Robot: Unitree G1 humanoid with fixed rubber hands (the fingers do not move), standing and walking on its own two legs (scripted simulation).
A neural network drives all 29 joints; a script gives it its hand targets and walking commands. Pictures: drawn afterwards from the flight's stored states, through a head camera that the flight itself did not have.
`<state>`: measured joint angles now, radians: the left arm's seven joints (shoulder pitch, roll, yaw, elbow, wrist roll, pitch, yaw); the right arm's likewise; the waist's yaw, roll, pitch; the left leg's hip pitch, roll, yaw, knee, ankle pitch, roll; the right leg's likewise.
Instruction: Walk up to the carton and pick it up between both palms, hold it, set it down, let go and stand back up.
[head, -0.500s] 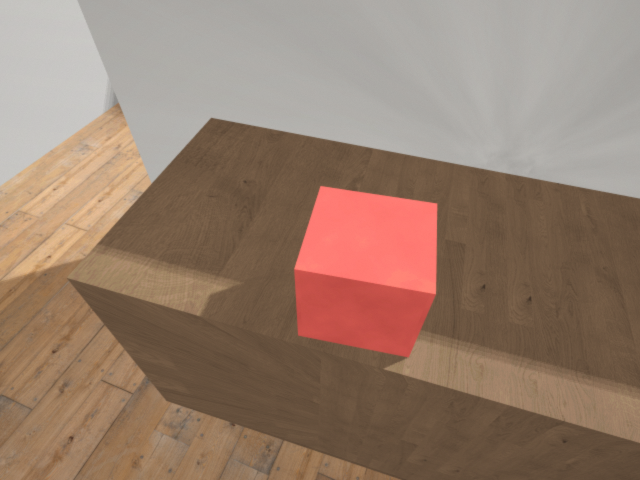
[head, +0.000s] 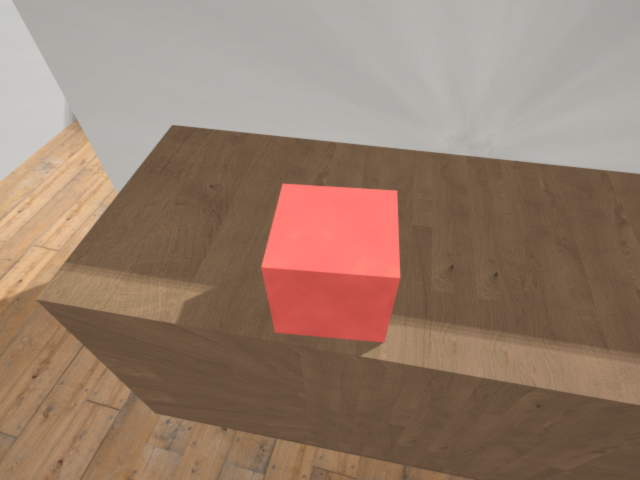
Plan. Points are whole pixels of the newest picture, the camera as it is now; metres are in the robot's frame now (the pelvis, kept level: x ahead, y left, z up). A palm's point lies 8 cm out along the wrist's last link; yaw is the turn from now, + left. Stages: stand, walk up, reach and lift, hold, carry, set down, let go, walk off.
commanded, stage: walk up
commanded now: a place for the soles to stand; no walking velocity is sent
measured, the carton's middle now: (334, 264) +0.45 -0.01 -0.03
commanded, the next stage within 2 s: stand in 1.70 s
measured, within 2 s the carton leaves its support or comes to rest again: neither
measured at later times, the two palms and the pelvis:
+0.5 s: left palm out of the picture +0.02 +0.24 -0.14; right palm out of the picture -0.01 -0.25 -0.15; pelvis +0.00 +0.00 +0.00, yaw -7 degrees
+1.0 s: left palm out of the picture +0.07 +0.24 -0.13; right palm out of the picture -0.04 -0.25 -0.16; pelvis +0.00 +0.00 -0.01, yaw -12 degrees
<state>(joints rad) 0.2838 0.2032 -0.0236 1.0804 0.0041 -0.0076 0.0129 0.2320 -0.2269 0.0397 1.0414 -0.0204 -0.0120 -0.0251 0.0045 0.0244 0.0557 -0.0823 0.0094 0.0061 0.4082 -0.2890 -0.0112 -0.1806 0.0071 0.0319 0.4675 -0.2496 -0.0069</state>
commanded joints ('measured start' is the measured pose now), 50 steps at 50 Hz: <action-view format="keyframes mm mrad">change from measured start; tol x8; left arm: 1 73 144 23 -17 -6 -15 8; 50 33 188 35 -148 0 0 35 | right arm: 1 21 -115 -19 -31 6 -12 -3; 50 108 -145 -45 -51 -7 28 0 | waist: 1 13 -81 9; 30 -14 -75 2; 32 -10 15 -14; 40 6 0 56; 44 -5 -144 14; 50 -41 -118 -45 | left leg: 1 -34 81 -56 -74 102 66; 24 19 112 44 -37 94 77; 28 -6 108 68 -27 -15 72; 41 9 168 104 21 97 108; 45 52 47 121 142 -72 52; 50 94 81 68 18 -50 81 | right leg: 1 -13 -77 93 -101 186 -41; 38 -213 2 186 135 257 -32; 42 -214 -7 234 89 330 -43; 47 -191 -60 453 -54 207 -109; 50 -218 0 347 8 178 -71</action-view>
